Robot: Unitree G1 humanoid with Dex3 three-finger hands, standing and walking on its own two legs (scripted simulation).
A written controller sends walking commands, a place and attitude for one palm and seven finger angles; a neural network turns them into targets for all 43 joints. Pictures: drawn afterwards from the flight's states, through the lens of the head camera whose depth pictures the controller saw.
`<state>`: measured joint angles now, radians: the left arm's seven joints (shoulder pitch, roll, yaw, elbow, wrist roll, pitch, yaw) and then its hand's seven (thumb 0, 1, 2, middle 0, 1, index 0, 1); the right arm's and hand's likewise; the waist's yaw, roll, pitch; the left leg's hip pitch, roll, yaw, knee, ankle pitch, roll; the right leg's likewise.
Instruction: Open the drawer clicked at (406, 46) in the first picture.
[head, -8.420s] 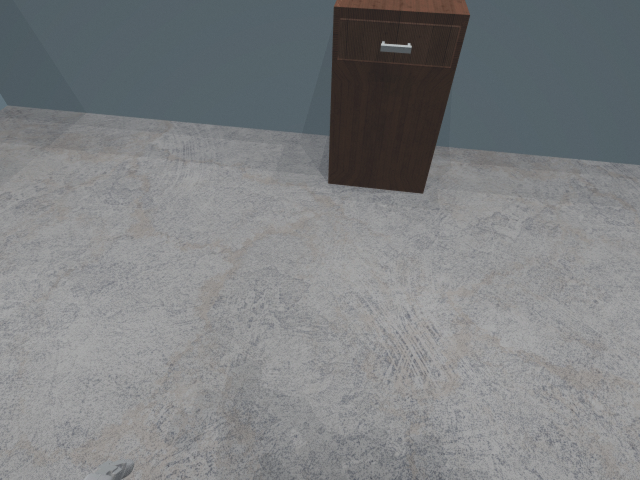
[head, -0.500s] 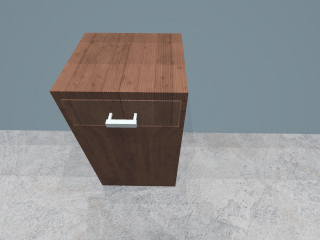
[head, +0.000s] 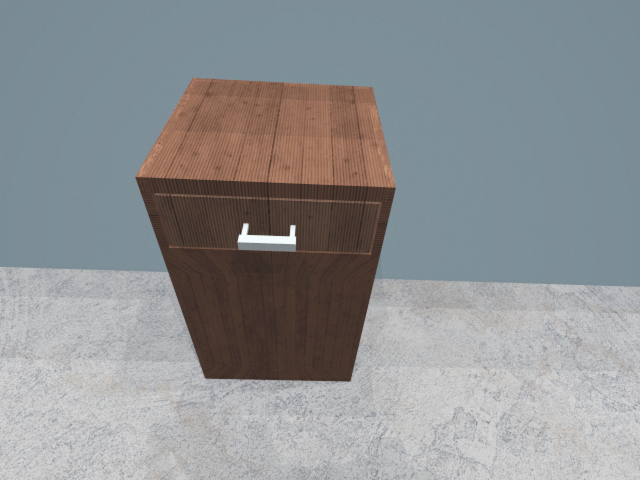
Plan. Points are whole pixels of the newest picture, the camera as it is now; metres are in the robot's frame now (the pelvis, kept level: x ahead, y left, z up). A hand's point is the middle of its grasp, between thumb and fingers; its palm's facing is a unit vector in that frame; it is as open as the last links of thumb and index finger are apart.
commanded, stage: look again from close up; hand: left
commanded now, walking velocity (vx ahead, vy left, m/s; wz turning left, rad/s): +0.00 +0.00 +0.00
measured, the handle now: (268, 236) +0.58 +0.13 -0.07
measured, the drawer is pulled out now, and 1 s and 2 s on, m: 0.00 0.00 0.00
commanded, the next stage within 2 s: shuffle to correct the standing spot in 0.02 s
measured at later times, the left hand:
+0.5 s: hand out of the picture -0.14 +0.14 -0.17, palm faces +0.10 -0.98 -0.14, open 7.4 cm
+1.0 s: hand out of the picture +0.05 +0.14 -0.16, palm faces +0.01 -0.99 -0.17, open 7.3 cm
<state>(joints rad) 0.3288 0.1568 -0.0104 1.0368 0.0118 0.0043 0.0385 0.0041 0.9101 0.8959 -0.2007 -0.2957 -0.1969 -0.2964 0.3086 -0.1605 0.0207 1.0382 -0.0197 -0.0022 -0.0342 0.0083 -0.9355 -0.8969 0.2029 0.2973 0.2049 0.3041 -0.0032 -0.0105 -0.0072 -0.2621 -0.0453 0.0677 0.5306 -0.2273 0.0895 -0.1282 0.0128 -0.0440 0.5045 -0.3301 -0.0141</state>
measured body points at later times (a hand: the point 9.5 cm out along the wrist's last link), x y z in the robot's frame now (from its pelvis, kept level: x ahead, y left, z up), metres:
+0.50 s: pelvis -0.04 -0.01 +0.01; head -0.05 +0.00 +0.46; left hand -0.14 +0.19 -0.15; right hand -0.03 -0.24 -0.14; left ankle +0.02 +0.06 -0.71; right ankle -0.05 -0.09 -0.73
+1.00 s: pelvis +0.02 -0.04 +0.01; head +0.04 -0.03 +0.46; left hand +0.05 +0.20 -0.15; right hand -0.05 -0.24 -0.14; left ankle +0.00 +0.08 -0.73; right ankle +0.09 -0.20 -0.68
